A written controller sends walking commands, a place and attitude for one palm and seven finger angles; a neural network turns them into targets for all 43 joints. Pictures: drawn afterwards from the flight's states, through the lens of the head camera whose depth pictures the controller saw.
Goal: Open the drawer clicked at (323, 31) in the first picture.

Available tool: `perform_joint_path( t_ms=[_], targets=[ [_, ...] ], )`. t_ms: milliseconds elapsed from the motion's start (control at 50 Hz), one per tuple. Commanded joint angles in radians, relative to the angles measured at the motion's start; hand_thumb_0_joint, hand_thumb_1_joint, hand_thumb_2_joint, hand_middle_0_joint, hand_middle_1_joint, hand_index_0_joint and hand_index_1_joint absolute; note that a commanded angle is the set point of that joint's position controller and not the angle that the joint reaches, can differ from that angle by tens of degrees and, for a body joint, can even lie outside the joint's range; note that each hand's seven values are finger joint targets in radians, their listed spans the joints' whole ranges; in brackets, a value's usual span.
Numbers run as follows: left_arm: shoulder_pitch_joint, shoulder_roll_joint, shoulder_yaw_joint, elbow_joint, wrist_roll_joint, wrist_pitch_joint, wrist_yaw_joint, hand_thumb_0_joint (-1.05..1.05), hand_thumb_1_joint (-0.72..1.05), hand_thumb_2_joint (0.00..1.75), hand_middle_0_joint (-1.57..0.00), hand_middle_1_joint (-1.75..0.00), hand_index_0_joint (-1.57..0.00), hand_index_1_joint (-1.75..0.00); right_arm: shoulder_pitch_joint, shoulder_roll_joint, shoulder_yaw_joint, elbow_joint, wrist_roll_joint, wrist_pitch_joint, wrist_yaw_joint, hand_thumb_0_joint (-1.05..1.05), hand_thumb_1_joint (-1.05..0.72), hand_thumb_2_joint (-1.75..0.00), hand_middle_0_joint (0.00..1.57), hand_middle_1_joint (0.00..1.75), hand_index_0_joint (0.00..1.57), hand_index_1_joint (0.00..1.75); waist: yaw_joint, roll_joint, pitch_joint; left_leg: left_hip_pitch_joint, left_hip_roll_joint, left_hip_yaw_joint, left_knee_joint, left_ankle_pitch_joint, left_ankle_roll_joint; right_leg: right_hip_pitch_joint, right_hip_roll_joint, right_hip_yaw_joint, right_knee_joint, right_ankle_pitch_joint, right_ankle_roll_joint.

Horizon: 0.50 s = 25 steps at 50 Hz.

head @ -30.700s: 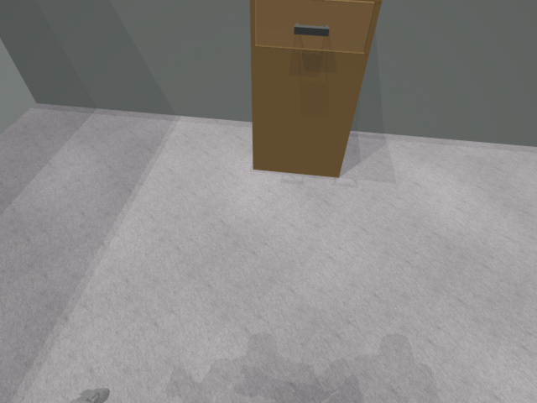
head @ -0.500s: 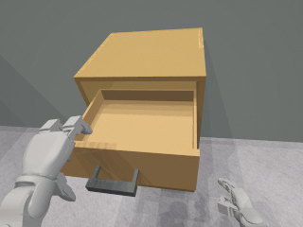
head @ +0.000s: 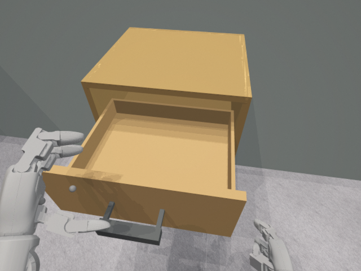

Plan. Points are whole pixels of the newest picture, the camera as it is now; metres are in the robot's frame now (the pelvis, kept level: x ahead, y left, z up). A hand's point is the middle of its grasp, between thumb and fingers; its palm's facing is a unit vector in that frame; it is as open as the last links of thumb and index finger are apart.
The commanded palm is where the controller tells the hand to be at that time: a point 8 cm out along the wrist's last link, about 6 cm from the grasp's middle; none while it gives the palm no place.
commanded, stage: draw the hand back to the body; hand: left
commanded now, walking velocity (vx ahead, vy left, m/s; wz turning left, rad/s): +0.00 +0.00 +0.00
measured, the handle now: (132, 220) +0.22 +0.14 +0.02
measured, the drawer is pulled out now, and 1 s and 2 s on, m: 0.30 0.30 0.30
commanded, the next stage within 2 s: step back with the hand held close in 0.76 s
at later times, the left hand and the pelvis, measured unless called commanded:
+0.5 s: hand (41, 182) +0.19 +0.24 +0.19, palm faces +0.43 -0.80 -0.42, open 9.1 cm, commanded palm +0.14 +0.28 +0.21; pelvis +0.01 +0.00 +0.00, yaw +1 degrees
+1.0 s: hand (35, 178) +0.18 +0.24 +0.21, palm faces +0.45 -0.76 -0.47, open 7.4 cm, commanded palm +0.12 +0.27 +0.21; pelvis -0.01 -0.01 +0.00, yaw +1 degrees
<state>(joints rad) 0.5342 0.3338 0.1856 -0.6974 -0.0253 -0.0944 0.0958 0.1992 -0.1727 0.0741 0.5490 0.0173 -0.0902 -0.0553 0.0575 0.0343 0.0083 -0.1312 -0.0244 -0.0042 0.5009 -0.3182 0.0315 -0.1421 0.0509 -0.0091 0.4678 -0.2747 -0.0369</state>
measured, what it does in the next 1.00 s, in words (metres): stands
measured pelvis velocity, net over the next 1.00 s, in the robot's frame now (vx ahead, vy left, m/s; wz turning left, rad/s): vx -0.01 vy -0.01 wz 0.02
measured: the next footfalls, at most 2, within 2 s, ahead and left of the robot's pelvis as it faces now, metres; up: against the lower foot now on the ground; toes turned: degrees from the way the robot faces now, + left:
left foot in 1.74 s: -0.05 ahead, +0.13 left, +0.00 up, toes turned +4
right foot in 1.92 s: -0.11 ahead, -0.12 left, +0.00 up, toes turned -3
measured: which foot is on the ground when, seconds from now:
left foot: down 0.00-1.00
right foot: down 0.00-1.00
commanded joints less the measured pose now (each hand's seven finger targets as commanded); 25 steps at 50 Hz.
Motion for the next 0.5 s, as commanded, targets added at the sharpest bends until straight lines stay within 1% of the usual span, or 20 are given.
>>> perform_joint_path(
  t_ms=[0, 20, 40, 60, 80, 120, 140, 180, 200, 220, 240, 280, 300, 320, 340, 360, 380, 400, 440, 480],
  targets=[
    [-0.076, 0.116, 0.128, -0.184, -0.032, -0.085, 0.031, 0.00, -0.05, 0.50, -0.27, -0.91, -0.27, -0.91, -0.134, -0.114, -0.055, -0.130, -0.004, -0.089, -0.005, 0.00, -0.90, -0.90, 0.20, 0.30, 0.20, 0.30, -0.012, 0.106, -0.044, -0.013, 0.076, -0.033, -0.080, 0.326, -0.031, 0.001, -0.071, -0.004, -0.056, 0.229, -0.008],
    [-0.067, 0.103, 0.120, -0.167, -0.034, -0.087, 0.028, 0.00, -0.01, 0.51, -0.26, -0.88, -0.26, -0.88, -0.132, -0.117, -0.060, -0.126, -0.002, -0.090, -0.002, 0.00, -0.90, -0.90, 0.20, 0.30, 0.20, 0.30, -0.013, 0.075, -0.040, -0.013, 0.079, -0.032, -0.078, 0.336, -0.030, -0.002, -0.072, -0.010, -0.055, 0.236, -0.004],
    [-0.057, 0.100, 0.121, -0.157, -0.039, -0.087, 0.024, 0.00, 0.02, 0.52, -0.26, -0.86, -0.26, -0.86, -0.137, -0.120, -0.065, -0.126, -0.002, -0.089, -0.001, 0.00, -0.90, -0.90, 0.20, 0.30, 0.20, 0.30, -0.012, 0.048, -0.044, -0.012, 0.078, -0.031, -0.077, 0.344, -0.027, 0.003, -0.072, -0.011, -0.054, 0.251, -0.002],
    [-0.052, 0.108, 0.132, -0.152, -0.040, -0.087, 0.023, 0.00, 0.06, 0.54, -0.26, -0.84, -0.26, -0.84, -0.136, -0.126, -0.068, -0.122, -0.002, -0.086, 0.000, 0.00, -0.90, -0.90, 0.20, 0.30, 0.20, 0.30, -0.009, 0.034, -0.054, -0.014, 0.081, -0.037, -0.078, 0.367, -0.029, 0.011, -0.071, -0.013, -0.047, 0.259, -0.002],
    [-0.045, 0.103, 0.132, -0.135, -0.044, -0.087, 0.021, 0.00, 0.09, 0.55, -0.26, -0.82, -0.26, -0.82, -0.148, -0.128, -0.072, -0.120, 0.000, -0.086, -0.001, 0.00, -0.90, -0.90, 0.20, 0.30, 0.20, 0.30, -0.010, 0.009, -0.047, -0.019, 0.084, -0.041, -0.077, 0.368, -0.029, 0.008, -0.070, -0.016, -0.047, 0.264, -0.002],
    [-0.031, 0.122, 0.160, -0.130, -0.045, -0.092, 0.022, 0.00, 0.17, 0.58, -0.25, -0.77, -0.25, -0.77, -0.145, -0.129, -0.078, -0.116, 0.000, -0.080, -0.003, 0.00, -0.90, -0.90, 0.20, 0.30, 0.20, 0.30, -0.005, -0.019, -0.086, -0.007, 0.082, -0.032, -0.069, 0.383, -0.025, 0.022, -0.074, -0.013, -0.043, 0.290, 0.002],
    [-0.023, 0.137, 0.179, -0.146, -0.048, -0.097, 0.023, 0.00, 0.20, 0.60, -0.25, -0.75, -0.25, -0.75, -0.149, -0.129, -0.080, -0.118, 0.001, -0.078, -0.005, 0.00, -0.90, -0.90, 0.20, 0.30, 0.20, 0.30, 0.000, -0.026, -0.118, -0.001, 0.080, -0.029, -0.066, 0.388, -0.025, 0.036, -0.077, -0.009, -0.042, 0.302, 0.003],
    [-0.030, 0.167, 0.209, -0.176, -0.052, -0.104, 0.027, 0.00, 0.27, 0.63, -0.25, -0.70, -0.25, -0.70, -0.154, -0.133, -0.082, -0.118, 0.005, -0.077, -0.009, 0.00, -0.90, -0.90, 0.20, 0.30, 0.20, 0.30, -0.002, 0.009, -0.144, 0.004, 0.079, -0.032, -0.058, 0.407, -0.031, 0.046, -0.077, -0.004, -0.036, 0.318, 0.000],
    [-0.015, 0.167, 0.215, -0.192, -0.049, -0.108, 0.028, 0.00, 0.31, 0.64, -0.24, -0.68, -0.24, -0.68, -0.153, -0.127, -0.080, -0.119, 0.005, -0.080, -0.009, 0.00, -0.90, -0.90, 0.20, 0.30, 0.20, 0.30, 0.002, 0.046, -0.166, 0.015, 0.080, -0.030, -0.054, 0.441, -0.034, 0.050, -0.080, -0.004, -0.033, 0.331, 0.001],
    [0.008, 0.167, 0.223, -0.166, -0.051, -0.105, 0.031, 0.00, 0.34, 0.66, -0.24, -0.66, -0.24, -0.66, -0.149, -0.122, -0.080, -0.111, 0.006, -0.077, -0.009, 0.00, -0.90, -0.90, 0.20, 0.30, 0.20, 0.30, 0.003, 0.025, -0.154, 0.010, 0.080, -0.030, -0.051, 0.461, -0.037, 0.046, -0.079, -0.010, -0.032, 0.344, 0.002],
    [0.004, 0.171, 0.226, -0.180, -0.052, -0.105, 0.030, 0.00, 0.37, 0.68, -0.24, -0.64, -0.24, -0.64, -0.148, -0.126, -0.082, -0.113, 0.009, -0.075, -0.009, 0.00, -0.90, -0.90, 0.20, 0.30, 0.20, 0.30, 0.001, 0.037, -0.165, 0.017, 0.081, -0.028, -0.049, 0.469, -0.039, 0.046, -0.079, -0.009, -0.032, 0.346, 0.004],
    [-0.012, 0.182, 0.243, -0.178, -0.056, -0.101, 0.033, 0.00, 0.44, 0.70, -0.23, -0.59, -0.23, -0.59, -0.152, -0.128, -0.083, -0.108, 0.011, -0.073, -0.010, 0.00, -0.90, -0.90, 0.20, 0.30, 0.20, 0.30, -0.004, 0.062, -0.148, 0.011, 0.081, -0.032, -0.048, 0.470, -0.043, 0.038, -0.078, -0.009, -0.037, 0.345, 0.001],
    [-0.011, 0.186, 0.253, -0.157, -0.054, -0.101, 0.035, 0.00, 0.48, 0.72, -0.23, -0.57, -0.23, -0.57, -0.146, -0.125, -0.084, -0.104, 0.012, -0.072, -0.011, 0.00, -0.90, -0.90, 0.20, 0.30, 0.20, 0.30, -0.005, 0.035, -0.140, 0.008, 0.082, -0.032, -0.049, 0.464, -0.043, 0.031, -0.078, -0.014, -0.038, 0.341, 0.004],
    [0.001, 0.180, 0.256, -0.126, -0.055, -0.098, 0.036, 0.00, 0.51, 0.74, -0.23, -0.55, -0.23, -0.55, -0.148, -0.125, -0.087, -0.099, 0.014, -0.067, -0.012, 0.00, -0.90, -0.90, 0.20, 0.30, 0.20, 0.30, -0.005, 0.032, -0.123, 0.006, 0.084, -0.028, -0.050, 0.451, -0.040, 0.019, -0.078, -0.014, -0.041, 0.333, 0.005],
    [-0.004, 0.179, 0.258, -0.110, -0.059, -0.093, 0.035, 0.00, 0.55, 0.75, -0.22, -0.52, -0.22, -0.52, -0.144, -0.127, -0.088, -0.099, 0.016, -0.059, -0.013, 0.00, -0.90, -0.90, 0.20, 0.30, 0.20, 0.30, -0.006, 0.014, -0.120, 0.005, 0.082, -0.027, -0.054, 0.426, -0.038, 0.014, -0.076, -0.013, -0.046, 0.320, 0.006],
    [-0.014, 0.178, 0.261, -0.097, -0.061, -0.092, 0.035, 0.00, 0.58, 0.76, -0.22, -0.50, -0.22, -0.50, -0.150, -0.127, -0.088, -0.099, 0.015, -0.056, -0.015, 0.00, -0.90, -0.90, 0.20, 0.30, 0.20, 0.30, -0.008, 0.022, -0.098, -0.001, 0.080, -0.023, -0.056, 0.404, -0.035, 0.007, -0.077, -0.012, -0.052, 0.318, 0.006],
    [-0.029, 0.188, 0.273, -0.094, -0.064, -0.093, 0.037, 0.00, 0.62, 0.78, -0.22, -0.48, -0.22, -0.48, -0.153, -0.132, -0.092, -0.096, 0.018, -0.054, -0.018, 0.00, -0.90, -0.90, 0.20, 0.30, 0.20, 0.30, -0.011, 0.016, -0.104, -0.006, 0.078, -0.026, -0.057, 0.382, -0.034, 0.012, -0.077, -0.009, -0.054, 0.308, 0.004],
    [-0.035, 0.188, 0.274, -0.081, -0.060, -0.095, 0.037, 0.00, 0.65, 0.80, -0.22, -0.46, -0.22, -0.46, -0.149, -0.131, -0.089, -0.096, 0.018, -0.051, -0.018, 0.00, -0.90, -0.90, 0.20, 0.30, 0.20, 0.30, -0.009, 0.024, -0.097, -0.006, 0.078, -0.025, -0.058, 0.382, -0.032, 0.006, -0.078, -0.012, -0.055, 0.303, 0.005],
    [-0.033, 0.188, 0.280, -0.051, -0.066, -0.090, 0.038, 0.00, 0.73, 0.82, -0.21, -0.41, -0.21, -0.41, -0.154, -0.131, -0.091, -0.096, 0.019, -0.043, -0.019, 0.00, -0.90, -0.90, 0.20, 0.30, 0.20, 0.30, -0.008, 0.010, -0.090, -0.009, 0.077, -0.024, -0.064, 0.357, -0.029, 0.005, -0.078, -0.013, -0.059, 0.291, 0.008],
    [-0.055, 0.179, 0.261, -0.085, -0.066, -0.097, 0.034, 0.00, 0.80, 0.86, -0.21, -0.37, -0.21, -0.37, -0.163, -0.136, -0.091, -0.100, 0.019, -0.047, -0.018, 0.00, -0.90, -0.90, 0.20, 0.30, 0.20, 0.30, -0.012, 0.037, -0.102, -0.004, 0.075, -0.029, -0.065, 0.349, -0.028, 0.007, -0.080, -0.014, -0.058, 0.275, 0.006]
  ],
)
